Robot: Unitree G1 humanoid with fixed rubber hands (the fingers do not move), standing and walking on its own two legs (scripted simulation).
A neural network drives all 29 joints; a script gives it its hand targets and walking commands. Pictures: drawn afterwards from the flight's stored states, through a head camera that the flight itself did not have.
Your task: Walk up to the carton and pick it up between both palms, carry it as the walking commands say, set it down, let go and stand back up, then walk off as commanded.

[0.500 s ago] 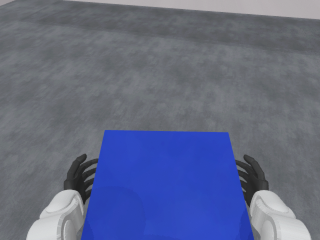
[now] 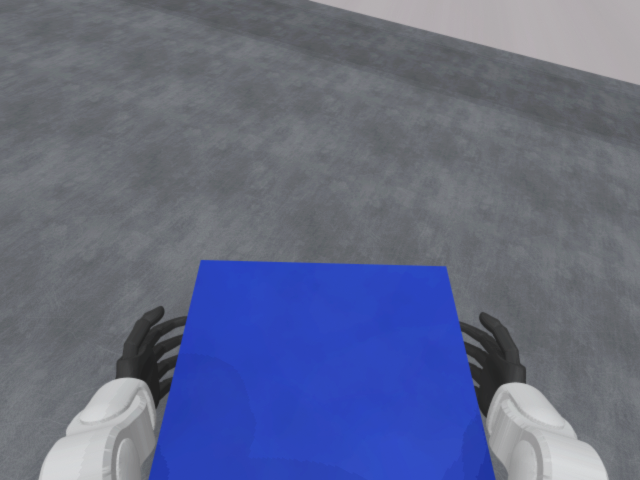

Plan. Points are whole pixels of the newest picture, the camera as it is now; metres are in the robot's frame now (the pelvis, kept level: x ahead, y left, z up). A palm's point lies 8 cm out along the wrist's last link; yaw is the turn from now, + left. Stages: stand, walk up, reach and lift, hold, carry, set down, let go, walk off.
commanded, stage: carry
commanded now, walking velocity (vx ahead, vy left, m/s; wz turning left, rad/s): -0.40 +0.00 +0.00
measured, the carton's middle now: (320, 401) +0.23 +0.01 +0.01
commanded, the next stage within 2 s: none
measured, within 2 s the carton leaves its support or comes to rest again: neither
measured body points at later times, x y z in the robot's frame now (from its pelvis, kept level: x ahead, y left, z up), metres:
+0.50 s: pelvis -0.24 -0.01 +0.00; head -0.23 -0.05 +0.45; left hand +0.01 +0.14 +0.10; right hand -0.02 -0.23 +0.08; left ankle -0.24 +0.14 -0.62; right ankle -0.20 -0.12 -0.74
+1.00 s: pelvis -0.46 +0.04 +0.00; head -0.45 +0.07 +0.45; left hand -0.22 +0.22 +0.08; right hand -0.23 -0.15 +0.10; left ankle -0.40 +0.13 -0.74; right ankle -0.52 -0.10 -0.64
